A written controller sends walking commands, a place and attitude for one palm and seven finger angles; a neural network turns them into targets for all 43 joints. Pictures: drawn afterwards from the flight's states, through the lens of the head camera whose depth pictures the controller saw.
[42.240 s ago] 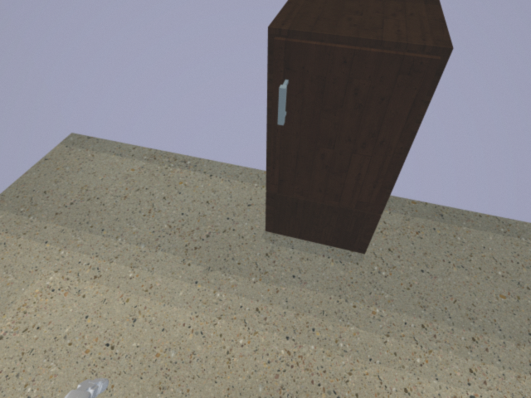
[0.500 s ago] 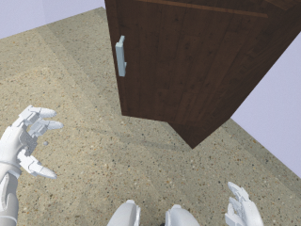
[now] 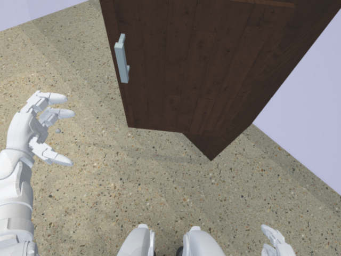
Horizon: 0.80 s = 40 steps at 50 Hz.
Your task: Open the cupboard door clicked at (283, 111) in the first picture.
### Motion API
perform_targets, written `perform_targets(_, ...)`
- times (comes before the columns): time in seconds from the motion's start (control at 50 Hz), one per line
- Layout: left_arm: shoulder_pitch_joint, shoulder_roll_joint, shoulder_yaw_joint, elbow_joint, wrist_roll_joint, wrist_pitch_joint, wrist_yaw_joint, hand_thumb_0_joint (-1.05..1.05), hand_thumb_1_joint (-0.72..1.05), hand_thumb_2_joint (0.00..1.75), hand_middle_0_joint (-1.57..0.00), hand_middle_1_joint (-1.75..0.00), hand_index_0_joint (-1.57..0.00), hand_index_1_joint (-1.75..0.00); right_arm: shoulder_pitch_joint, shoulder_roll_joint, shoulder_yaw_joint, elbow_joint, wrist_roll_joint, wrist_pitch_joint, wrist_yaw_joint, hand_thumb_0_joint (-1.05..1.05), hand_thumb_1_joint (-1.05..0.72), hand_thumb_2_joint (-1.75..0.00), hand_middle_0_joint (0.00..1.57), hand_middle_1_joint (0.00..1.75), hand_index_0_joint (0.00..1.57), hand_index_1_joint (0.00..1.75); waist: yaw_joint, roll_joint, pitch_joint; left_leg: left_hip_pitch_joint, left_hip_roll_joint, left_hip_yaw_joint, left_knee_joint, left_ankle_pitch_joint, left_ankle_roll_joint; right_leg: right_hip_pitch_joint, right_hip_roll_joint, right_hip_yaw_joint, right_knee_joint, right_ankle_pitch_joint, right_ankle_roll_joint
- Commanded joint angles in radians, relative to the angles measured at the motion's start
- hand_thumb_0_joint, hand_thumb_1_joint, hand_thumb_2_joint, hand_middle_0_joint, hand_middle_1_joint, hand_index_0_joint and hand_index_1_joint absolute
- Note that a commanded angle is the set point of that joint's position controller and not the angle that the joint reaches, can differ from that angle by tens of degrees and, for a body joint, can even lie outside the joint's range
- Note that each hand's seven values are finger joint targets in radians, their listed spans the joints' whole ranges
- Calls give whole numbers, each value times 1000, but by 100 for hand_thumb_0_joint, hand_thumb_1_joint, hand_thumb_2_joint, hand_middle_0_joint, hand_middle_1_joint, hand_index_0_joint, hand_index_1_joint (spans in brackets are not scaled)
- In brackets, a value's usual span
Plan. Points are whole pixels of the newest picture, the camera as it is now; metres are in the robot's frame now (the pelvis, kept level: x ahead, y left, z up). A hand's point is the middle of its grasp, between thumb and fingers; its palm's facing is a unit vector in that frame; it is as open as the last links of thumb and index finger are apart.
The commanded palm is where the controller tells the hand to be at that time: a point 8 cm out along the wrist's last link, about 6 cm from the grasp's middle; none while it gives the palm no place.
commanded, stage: move the hooked fingers beside the handle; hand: left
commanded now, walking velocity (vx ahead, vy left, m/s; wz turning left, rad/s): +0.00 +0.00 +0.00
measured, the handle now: (123, 59) +0.60 +0.16 +0.05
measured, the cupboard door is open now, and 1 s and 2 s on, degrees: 43 43 43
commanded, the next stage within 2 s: slide the fingers in behind the handle in 1.80 s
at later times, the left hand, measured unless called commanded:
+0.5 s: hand (77, 100) +0.45 +0.24 +0.05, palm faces -0.04 -1.00 -0.01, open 14.0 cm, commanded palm +0.44 +0.28 +0.05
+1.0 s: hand (97, 73) +0.54 +0.22 +0.05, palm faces -0.02 -1.00 -0.01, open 14.0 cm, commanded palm +0.54 +0.25 +0.04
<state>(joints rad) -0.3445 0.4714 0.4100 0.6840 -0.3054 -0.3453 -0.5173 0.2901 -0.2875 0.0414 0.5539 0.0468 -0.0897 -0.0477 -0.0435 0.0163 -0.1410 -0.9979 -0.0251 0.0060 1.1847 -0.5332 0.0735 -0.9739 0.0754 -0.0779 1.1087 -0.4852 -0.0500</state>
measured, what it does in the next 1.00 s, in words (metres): stands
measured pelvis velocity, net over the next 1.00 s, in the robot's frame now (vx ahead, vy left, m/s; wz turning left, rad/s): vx -0.01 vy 0.01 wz -0.03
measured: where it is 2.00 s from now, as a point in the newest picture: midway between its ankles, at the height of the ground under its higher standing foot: outside the picture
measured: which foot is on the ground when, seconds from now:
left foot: down 0.00-1.00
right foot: down 0.00-1.00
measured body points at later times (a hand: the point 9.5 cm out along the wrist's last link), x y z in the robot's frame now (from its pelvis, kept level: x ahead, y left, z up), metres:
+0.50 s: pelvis +0.00 +0.01 +0.00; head +0.12 +0.04 +0.43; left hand +0.45 +0.30 +0.06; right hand +0.06 -0.26 -0.11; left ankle +0.01 +0.07 -0.65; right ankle +0.02 -0.10 -0.65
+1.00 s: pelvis -0.01 +0.01 -0.02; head +0.17 +0.04 +0.39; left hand +0.54 +0.27 +0.06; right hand -0.02 -0.26 -0.12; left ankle +0.01 +0.07 -0.65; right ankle +0.02 -0.10 -0.65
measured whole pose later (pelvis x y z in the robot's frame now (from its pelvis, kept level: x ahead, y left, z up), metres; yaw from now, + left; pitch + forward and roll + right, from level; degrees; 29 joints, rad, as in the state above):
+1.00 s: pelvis -0.01 +0.01 -0.02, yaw -2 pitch +28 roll -6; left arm -1.05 0.66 0.42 1.26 -0.08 -0.40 -0.33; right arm 0.38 -0.29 0.07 0.61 -0.01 0.06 -0.01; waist -0.21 0.04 -0.11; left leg -1.22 -0.01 -0.01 1.27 -0.54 0.08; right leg -1.18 0.09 -0.10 1.16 -0.48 -0.04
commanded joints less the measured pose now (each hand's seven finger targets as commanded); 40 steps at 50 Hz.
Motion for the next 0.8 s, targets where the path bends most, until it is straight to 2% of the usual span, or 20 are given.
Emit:
perform_targets(0.0,-345,239,37,-173,-8,-84,11,0,-50,30,-30,-120,-30,-120,62,-168,-72,-92,-1,-21,-13,0,-90,-90,20,30,20,30,-11,118,-392,305,43,-90,-166,382,-65,153,-27,63,-113,241,6)
perform_targets(0.06,-411,233,19,-161,5,-102,24,0,-50,30,-30,-120,-30,-120,84,-173,-77,-71,-4,-12,-12,0,-90,-90,20,30,20,30,-18,128,-421,371,52,-113,-166,446,-82,112,-24,52,-108,242,4)
perform_targets(0.1,-427,248,32,-97,18,-99,37,0,-50,30,-30,-120,-30,-120,92,-176,-77,-60,-6,1,-10,0,-90,-90,20,30,20,30,-22,88,-414,331,49,-105,-161,401,-71,125,-25,56,-111,231,9)
perform_targets(0.12,-463,255,32,-67,27,-98,44,0,-50,30,-30,-120,-30,-120,94,-176,-75,-53,-6,6,-12,0,-90,-90,20,30,20,30,-33,81,-390,308,48,-105,-161,381,-68,116,-26,55,-111,225,9)
perform_targets(0.18,-529,276,40,18,46,-94,60,0,-50,30,-30,-120,-30,-120,105,-178,-70,-42,-7,21,-9,0,-90,-90,20,30,20,30,-35,82,-374,273,45,-103,-159,340,-64,106,-27,55,-107,202,8)
perform_targets(0.24,-592,307,55,31,59,-111,72,0,-50,30,-30,-120,-30,-120,120,-179,-69,-44,-12,33,-6,0,-90,-90,20,30,20,30,-32,105,-422,292,44,-102,-149,382,-64,119,-24,56,-97,231,3)
perform_targets(0.26,-594,328,70,30,67,-121,75,0,-50,30,-30,-120,-30,-120,125,-180,-70,-41,-14,38,-4,0,-90,-90,20,30,20,30,-21,126,-458,321,47,-107,-148,427,-73,122,-25,56,-88,253,3)
perform_targets(0.3,-606,293,39,25,71,-132,78,0,-50,30,-30,-120,-30,-120,135,-176,-72,-40,-15,47,3,0,-90,-90,20,30,20,30,-26,150,-486,374,53,-114,-144,494,-81,102,-23,52,-89,274,5)
perform_targets(0.36,-650,280,21,52,77,-141,80,0,-50,30,-30,-120,-30,-120,153,-180,-77,-22,-18,61,8,0,-90,-90,20,30,20,30,-47,140,-489,403,63,-128,-135,541,-90,67,-18,45,-87,278,8)
perform_targets(0.42,-696,298,26,156,92,-125,87,0,-50,30,-30,-120,-30,-120,164,-184,-71,-10,-17,79,6,0,-90,-90,20,30,20,30,-68,82,-411,302,54,-117,-142,414,-66,79,-20,47,-97,244,10)
perform_targets(0.5,-817,303,5,227,117,-125,107,0,-50,30,-30,-120,-30,-120,176,-188,-63,1,-22,93,5,0,-90,-90,20,30,20,30,-100,99,-375,268,53,-124,-136,337,-58,18,-21,49,-98,188,11)
perform_targets(0.56,-884,369,45,214,129,-157,121,0,-50,30,-30,-120,-30,-120,188,-196,-62,3,-31,97,4,0,-90,-90,20,30,20,30,-96,132,-452,304,53,-134,-124,366,-64,24,-20,50,-82,197,6)
perform_targets(0.58,-927,353,23,186,130,-170,123,0,-50,30,-30,-120,-30,-120,189,-194,-61,5,-33,97,6,0,-90,-90,20,30,20,30,-104,176,-485,340,53,-140,-119,395,-70,4,-20,49,-77,204,6)
perform_targets(0.6,-924,355,29,194,132,-175,124,0,-50,30,-30,-120,-30,-120,195,-194,-62,11,-36,98,8,0,-90,-90,20,30,20,30,-103,186,-515,359,55,-141,-111,415,-71,-2,-19,49,-76,211,6)
perform_targets(0.64,-948,377,39,229,136,-176,126,0,-50,30,-30,-120,-30,-120,211,-199,-59,20,-39,104,9,0,-90,-90,20,30,20,30,-119,171,-512,353,58,-148,-99,437,-72,-12,-14,44,-69,220,6)
perform_targets(0.68,-975,377,26,289,148,-152,128,0,-50,30,-30,-120,-30,-120,218,-202,-53,27,-38,115,9,0,-90,-90,20,30,20,30,-141,161,-473,320,61,-148,-97,418,-68,-26,-14,44,-72,216,12)
perform_targets(0.7,-969,402,44,301,157,-142,131,0,-50,30,-30,-120,-30,-120,225,-203,-52,25,-40,119,9,0,-90,-90,20,30,20,30,-128,174,-476,306,59,-144,-97,414,-65,-14,-15,44,-71,216,11)
perform_targets(0.72,-973,371,13,323,164,-128,133,0,-50,30,-30,-120,-30,-120,227,-201,-49,20,-40,124,12,0,-90,-90,20,30,20,30,-139,180,-462,304,58,-148,-101,408,-65,-30,-15,40,-73,209,11)
perform_targets(0.76,-1020,368,3,336,176,-119,143,0,-50,30,-30,-120,-30,-120,237,-203,-47,25,-44,129,13,0,-90,-90,20,30,20,30,-153,201,-469,319,62,-156,-91,427,-70,-66,-14,35,-67,209,12)
perform_targets(0.78,-1024,401,30,352,179,-113,151,0,-50,30,-30,-120,-30,-120,248,-208,-46,24,-46,133,13,0,-90,-90,20,30,20,30,-155,176,-464,302,64,-157,-88,422,-66,-57,-12,35,-68,212,12)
